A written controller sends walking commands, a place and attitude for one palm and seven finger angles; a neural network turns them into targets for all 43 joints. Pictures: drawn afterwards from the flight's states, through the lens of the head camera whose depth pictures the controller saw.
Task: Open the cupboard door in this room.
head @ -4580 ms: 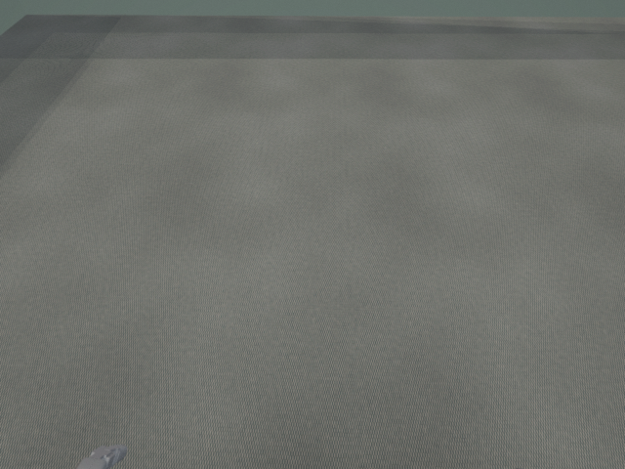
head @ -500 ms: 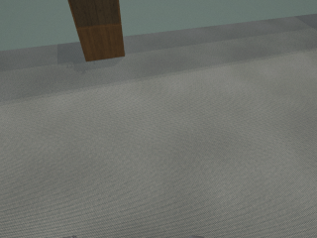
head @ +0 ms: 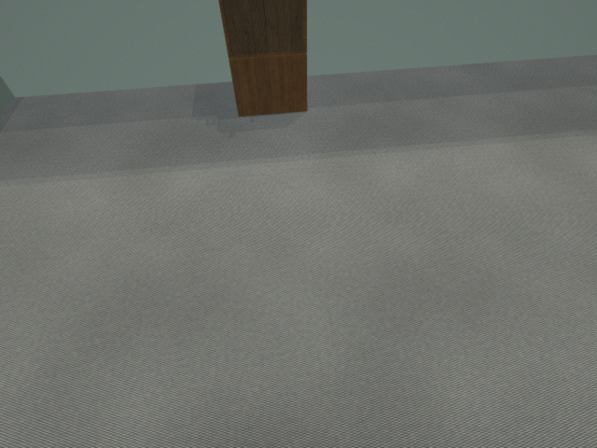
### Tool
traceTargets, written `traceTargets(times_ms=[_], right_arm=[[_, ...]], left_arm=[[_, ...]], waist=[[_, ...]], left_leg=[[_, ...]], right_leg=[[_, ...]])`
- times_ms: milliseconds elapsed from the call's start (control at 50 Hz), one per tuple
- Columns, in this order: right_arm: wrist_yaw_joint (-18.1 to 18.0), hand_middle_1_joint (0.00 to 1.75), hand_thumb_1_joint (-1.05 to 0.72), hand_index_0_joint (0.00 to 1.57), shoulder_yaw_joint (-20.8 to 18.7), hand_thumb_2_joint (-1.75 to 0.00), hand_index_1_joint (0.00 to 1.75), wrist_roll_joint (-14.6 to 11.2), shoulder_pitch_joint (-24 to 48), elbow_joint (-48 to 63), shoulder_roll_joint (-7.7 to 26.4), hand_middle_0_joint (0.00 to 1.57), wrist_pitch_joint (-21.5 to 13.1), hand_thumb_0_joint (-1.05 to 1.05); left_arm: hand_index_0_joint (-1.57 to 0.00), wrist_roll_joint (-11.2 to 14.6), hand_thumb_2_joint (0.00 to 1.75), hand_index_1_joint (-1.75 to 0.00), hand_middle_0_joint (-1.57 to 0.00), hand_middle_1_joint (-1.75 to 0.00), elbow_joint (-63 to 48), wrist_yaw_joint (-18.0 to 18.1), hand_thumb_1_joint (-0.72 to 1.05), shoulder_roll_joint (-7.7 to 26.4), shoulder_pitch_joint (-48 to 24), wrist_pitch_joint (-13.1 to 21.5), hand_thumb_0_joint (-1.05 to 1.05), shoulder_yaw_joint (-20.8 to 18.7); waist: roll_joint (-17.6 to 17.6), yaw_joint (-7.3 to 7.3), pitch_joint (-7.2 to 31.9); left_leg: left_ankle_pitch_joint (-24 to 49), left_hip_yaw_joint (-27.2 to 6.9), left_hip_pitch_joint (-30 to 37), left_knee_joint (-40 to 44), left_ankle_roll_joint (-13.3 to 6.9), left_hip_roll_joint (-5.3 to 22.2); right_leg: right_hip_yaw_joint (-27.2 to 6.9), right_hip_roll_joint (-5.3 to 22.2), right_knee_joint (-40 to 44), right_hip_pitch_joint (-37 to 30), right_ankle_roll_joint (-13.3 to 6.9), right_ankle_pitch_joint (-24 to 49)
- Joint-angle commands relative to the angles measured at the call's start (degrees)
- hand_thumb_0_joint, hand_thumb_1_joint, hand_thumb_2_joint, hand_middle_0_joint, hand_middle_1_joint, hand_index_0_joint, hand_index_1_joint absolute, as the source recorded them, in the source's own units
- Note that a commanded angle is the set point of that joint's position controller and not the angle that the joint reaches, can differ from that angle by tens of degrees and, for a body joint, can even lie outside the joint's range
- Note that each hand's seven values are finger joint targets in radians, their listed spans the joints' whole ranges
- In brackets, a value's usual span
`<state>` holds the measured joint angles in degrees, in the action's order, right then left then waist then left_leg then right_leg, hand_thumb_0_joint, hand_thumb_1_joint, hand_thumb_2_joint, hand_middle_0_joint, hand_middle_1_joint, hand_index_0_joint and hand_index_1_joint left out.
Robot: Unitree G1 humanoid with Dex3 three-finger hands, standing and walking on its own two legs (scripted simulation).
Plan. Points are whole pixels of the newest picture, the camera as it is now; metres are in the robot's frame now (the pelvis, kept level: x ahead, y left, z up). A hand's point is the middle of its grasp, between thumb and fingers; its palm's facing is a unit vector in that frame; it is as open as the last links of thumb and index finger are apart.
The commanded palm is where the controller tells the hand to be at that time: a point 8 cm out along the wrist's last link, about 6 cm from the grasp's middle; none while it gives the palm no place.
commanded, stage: stand and wait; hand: left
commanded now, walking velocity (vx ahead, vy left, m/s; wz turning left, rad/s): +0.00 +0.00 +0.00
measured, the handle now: out of the picture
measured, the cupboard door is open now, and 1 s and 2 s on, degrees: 0 0 0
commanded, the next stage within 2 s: turn or walk to find it in 0.04 s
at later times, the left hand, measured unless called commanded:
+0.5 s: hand out of the picture -0.02 +0.21 -0.16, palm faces +0.18 -0.95 -0.26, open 7.4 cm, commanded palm none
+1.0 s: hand out of the picture -0.08 +0.28 -0.17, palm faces +0.34 -0.91 -0.24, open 7.4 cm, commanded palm none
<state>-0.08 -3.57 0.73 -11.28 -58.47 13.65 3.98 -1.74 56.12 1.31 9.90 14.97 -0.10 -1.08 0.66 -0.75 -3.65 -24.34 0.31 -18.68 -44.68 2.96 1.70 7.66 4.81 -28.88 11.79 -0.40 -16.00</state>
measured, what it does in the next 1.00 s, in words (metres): steps on the spot, turning left: left foot, then right foot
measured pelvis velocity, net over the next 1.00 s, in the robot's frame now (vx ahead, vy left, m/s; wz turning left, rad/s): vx -0.08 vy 0.05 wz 0.34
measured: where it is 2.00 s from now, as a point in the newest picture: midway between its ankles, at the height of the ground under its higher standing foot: outside the picture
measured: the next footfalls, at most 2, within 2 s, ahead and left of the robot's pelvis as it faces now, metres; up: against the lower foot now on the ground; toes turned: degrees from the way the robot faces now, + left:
left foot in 0.06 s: +0.03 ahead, +0.14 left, +0.00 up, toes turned +3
right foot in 0.40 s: +0.01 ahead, -0.10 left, +0.00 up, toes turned +0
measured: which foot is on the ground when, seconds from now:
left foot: up 0.00-0.04, down 0.06-0.40, up 0.42-0.72, down 0.74-1.00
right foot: down 0.00-0.08, up 0.10-0.38, down 0.40-0.74, up 0.76-1.00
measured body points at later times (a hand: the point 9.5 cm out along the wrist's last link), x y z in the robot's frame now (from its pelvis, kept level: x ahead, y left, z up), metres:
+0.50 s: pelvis -0.04 +0.01 +0.00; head -0.02 -0.01 +0.44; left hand -0.02 +0.26 -0.14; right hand +0.05 -0.23 -0.17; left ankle -0.05 +0.13 -0.69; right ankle -0.03 -0.10 -0.74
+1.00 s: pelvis -0.08 +0.05 +0.00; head -0.05 +0.08 +0.45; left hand -0.10 +0.32 -0.15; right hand +0.06 -0.16 -0.14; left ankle -0.08 +0.14 -0.74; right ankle -0.05 -0.10 -0.68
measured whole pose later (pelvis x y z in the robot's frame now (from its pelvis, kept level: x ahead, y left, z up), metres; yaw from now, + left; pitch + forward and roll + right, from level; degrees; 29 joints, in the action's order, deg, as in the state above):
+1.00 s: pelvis -0.08 +0.05 +0.00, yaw +19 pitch +1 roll -1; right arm -0.3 -2.3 1.3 -11.8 -55.4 10.3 1.5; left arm -1.0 55.1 0.7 14.0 10.6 -3.2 -3.5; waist -0.7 0.8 -3.0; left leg -11.3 0.7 -15.6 -26.0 -3.2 -1.6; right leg 2.2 4.2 -55.7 24.6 4.1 -24.3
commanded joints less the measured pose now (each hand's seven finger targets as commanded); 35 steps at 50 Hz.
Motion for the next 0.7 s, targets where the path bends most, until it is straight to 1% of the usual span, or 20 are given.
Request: traceTargets(times_ms=[0,20,40,60,80,120,200,260,300,340,360,380,400,420,440,480,520,600,640,680], right_arm=[[-0.3,0.30,-0.90,0.20,0.6,-0.90,0.30,-0.3,-3.7,1.1,1.5,0.20,-3.1,0.00],[-0.5,0.30,-0.90,0.20,0.5,-0.90,0.30,-0.1,-4.5,0.7,3.8,0.20,-3.8,0.00],[-0.6,0.30,-0.90,0.20,-0.1,-0.90,0.30,0.2,-4.2,1.0,7.3,0.20,-4.2,0.00],[-0.9,0.30,-0.90,0.20,-0.3,-0.90,0.30,0.3,-3.0,1.4,8.9,0.20,-3.9,0.00],[-1.3,0.30,-0.90,0.20,-0.2,-0.90,0.30,0.5,-2.7,0.7,8.1,0.20,-4.0,0.00],[-1.8,0.30,-0.90,0.20,0.4,-0.90,0.30,0.4,0.5,1.1,6.9,0.20,-3.8,0.00],[-1.7,0.30,-0.90,0.20,-0.3,-0.90,0.30,0.3,1.1,1.7,7.9,0.20,-3.5,0.00],[-1.4,0.30,-0.90,0.20,-1.0,-0.90,0.30,0.5,0.4,2.2,8.0,0.20,-3.3,0.00],[-1.1,0.30,-0.90,0.20,-1.3,-0.90,0.30,0.4,1.3,2.9,8.0,0.20,-3.1,0.00],[-0.8,0.30,-0.90,0.20,-1.4,-0.90,0.30,-0.1,2.2,3.9,7.1,0.20,-3.0,0.00],[-0.4,0.30,-0.90,0.20,-1.2,-0.90,0.30,-0.5,1.5,4.6,4.4,0.20,-3.0,0.00],[-0.1,0.30,-0.90,0.20,-0.6,-0.90,0.30,-0.4,2.2,6.4,1.7,0.20,-2.8,0.00],[-0.1,0.30,-0.90,0.20,-1.4,-0.90,0.30,0.2,4.9,7.4,3.9,0.20,-1.9,0.00],[0.1,0.30,-0.90,0.20,-1.9,-0.90,0.30,0.3,5.4,7.0,4.5,0.20,-1.3,0.00],[0.4,0.30,-0.90,0.20,-2.0,-0.90,0.30,0.2,4.3,6.0,4.2,0.20,-1.1,0.00],[0.9,0.30,-0.90,0.20,-1.8,-0.90,0.30,0.3,0.5,4.7,3.2,0.20,-1.0,0.00],[1.1,0.30,-0.90,0.20,-1.5,-0.90,0.30,0.2,1.1,5.0,2.6,0.20,-0.9,0.00],[1.1,0.30,-0.90,0.20,-1.0,-0.90,0.30,-0.1,4.7,6.7,1.9,0.20,-1.5,0.00],[0.9,0.30,-0.90,0.20,-0.7,-0.90,0.30,-0.2,2.5,6.4,1.9,0.20,-2.0,0.00],[0.8,0.30,-0.90,0.20,-0.7,-0.90,0.30,0.0,-1.6,5.4,3.2,0.20,-2.6,0.00]], left_arm=[[-0.20,0.8,0.90,-0.30,-0.20,-0.30,-0.1,0.8,0.90,11.0,1.3,0.4,0.00,-2.7],[-0.20,1.2,0.90,-0.30,-0.20,-0.30,-0.1,0.7,0.90,8.8,2.3,0.0,0.00,-2.2],[-0.20,1.3,0.90,-0.30,-0.20,-0.30,-0.3,0.5,0.90,6.4,4.1,-0.3,0.00,-1.8],[-0.20,1.3,0.90,-0.30,-0.20,-0.30,-0.4,0.5,0.90,5.2,3.2,-0.5,0.00,-1.3],[-0.20,1.1,0.90,-0.30,-0.20,-0.30,0.0,0.7,0.90,5.5,-0.2,-1.2,0.00,-1.2],[-0.20,1.0,0.90,-0.30,-0.20,-0.30,1.0,0.3,0.90,6.3,-0.2,-1.7,0.00,-1.6],[-0.20,1.1,0.90,-0.30,-0.20,-0.30,1.5,-0.2,0.90,5.0,0.6,-1.5,0.00,-1.6],[-0.20,1.1,0.90,-0.30,-0.20,-0.30,0.7,0.0,0.90,4.4,1.1,-1.2,0.00,-1.7],[-0.20,1.1,0.90,-0.30,-0.20,-0.30,0.9,0.2,0.90,4.7,3.4,-0.8,0.00,-1.9],[-0.20,0.9,0.90,-0.30,-0.20,-0.30,1.0,0.4,0.90,5.7,6.5,-0.1,0.00,-2.2],[-0.20,0.4,0.90,-0.30,-0.20,-0.30,0.6,0.8,0.90,9.0,6.4,0.4,0.00,-2.9],[-0.20,0.0,0.90,-0.30,-0.20,-0.30,-0.4,0.9,0.90,13.5,5.6,0.4,0.00,-3.8],[-0.20,0.1,0.90,-0.30,-0.20,-0.30,-1.2,1.0,0.90,14.0,6.0,0.4,0.00,-4.3],[-0.20,0.1,0.90,-0.30,-0.20,-0.30,-1.9,1.1,0.90,12.9,3.8,0.4,0.00,-4.2],[-0.20,0.2,0.90,-0.30,-0.20,-0.30,-2.5,1.0,0.90,11.5,1.0,0.4,0.00,-3.8],[-0.20,0.0,0.90,-0.30,-0.20,-0.30,-4.2,0.9,0.90,10.5,-2.8,0.6,0.00,-3.4],[-0.20,-0.2,0.90,-0.30,-0.20,-0.30,-4.5,0.9,0.90,10.7,-2.3,0.5,0.00,-3.5],[-0.20,-0.4,0.90,-0.30,-0.20,-0.30,-3.3,0.8,0.90,13.3,1.1,0.2,0.00,-4.4],[-0.20,-0.3,0.90,-0.30,-0.20,-0.30,-3.3,0.7,0.90,14.4,0.8,0.0,0.00,-4.7],[-0.20,0.4,0.90,-0.30,-0.20,-0.30,-3.6,0.5,0.90,13.9,-0.2,-0.5,0.00,-4.7]], waist=[[-10.4,1.24,6.1],[-3.0,1.26,6.9],[6.5,0.52,7.5],[10.6,0.73,5.1],[15.5,2.22,2.7],[12.8,0.75,-0.1],[7.9,0.99,2.5],[6.9,1.33,3.9],[6.7,0.34,4.8],[4.2,-1.24,5.9],[-3.9,-1.05,5.9],[-15.5,-1.37,3.6],[-16.8,-3.14,3.4],[-14.2,-2.14,1.3],[-9.9,-0.51,-0.1],[-9.5,1.61,0.7],[-10.6,0.81,0.5],[-12.5,-1.86,1.6],[-11.9,-1.04,4.0],[-9.0,1.04,6.1]], left_leg=[[13.8,3.5,10.9,20.7,-0.8,-0.7],[21.2,-0.3,16.6,23.6,-2.1,3.3],[30.9,-8.9,17.9,23.0,-5.7,11.7],[33.7,-12.6,13.9,25.3,-9.6,16.5],[32.6,-14.7,9.8,29.1,-11.6,16.4],[31.8,-13.0,6.6,28.7,-12.4,14.6],[31.7,-11.9,9.8,27.0,-12.7,12.8],[31.5,-13.6,9.5,26.0,-12.6,12.0],[29.9,-13.8,7.5,24.4,-11.7,10.7],[24.2,-12.1,3.1,19.7,-8.5,7.1],[15.8,-7.7,-4.4,12.9,-5.3,2.6],[1.6,-0.9,-11.3,4.3,-2.2,-4.1],[-6.8,-2.2,-11.4,-7.6,-2.0,-2.8],[-5.8,-4.0,-12.0,-15.5,-2.2,-1.9],[-2.8,-3.7,-12.2,-20.3,-1.9,-1.2],[0.5,-1.7,-11.0,-21.4,-0.8,-0.4],[-0.1,0.3,-9.2,-16.2,-0.2,-0.1],[-2.6,3.1,-5.9,-3.8,0.0,0.2],[-0.3,4.7,-2.5,3.9,-0.3,-0.5],[10.1,5.3,6.2,16.3,-0.9,-0.4]], right_leg=[[-7.7,8.7,2.5,-1.9,-3.8,23.3],[-6.0,5.9,-1.1,2.7,-1.3,16.3],[-3.1,2.5,-4.6,7.0,1.3,4.4],[-1.4,0.4,-8.8,8.2,2.7,-8.8],[-2.5,0.1,-15.8,8.5,3.2,-14.8],[-5.2,1.0,-21.9,9.4,2.7,-14.2],[-4.8,0.0,-19.7,10.5,3.4,-12.2],[-4.3,-1.2,-14.1,8.0,3.6,-10.5],[-3.8,-1.9,-7.4,3.9,3.6,-6.1],[-4.1,-0.8,5.6,-3.7,3.4,3.3],[-11.9,6.7,10.4,-8.7,1.2,3.8],[-22.0,17.5,13.3,-8.7,-4.5,6.7],[-24.0,21.9,15.0,-3.1,-8.7,7.9],[-22.2,20.1,14.8,0.3,-9.3,7.6],[-17.7,17.5,13.7,1.6,-8.7,9.1],[-10.0,14.1,11.5,1.8,-6.8,11.5],[-7.4,13.6,11.0,1.1,-6.2,13.4],[-6.7,15.6,7.9,-2.5,-7.4,19.4],[-5.4,15.5,4.2,-4.0,-6.6,23.2],[-1.8,13.6,-2.0,-0.9,-2.6,19.4]])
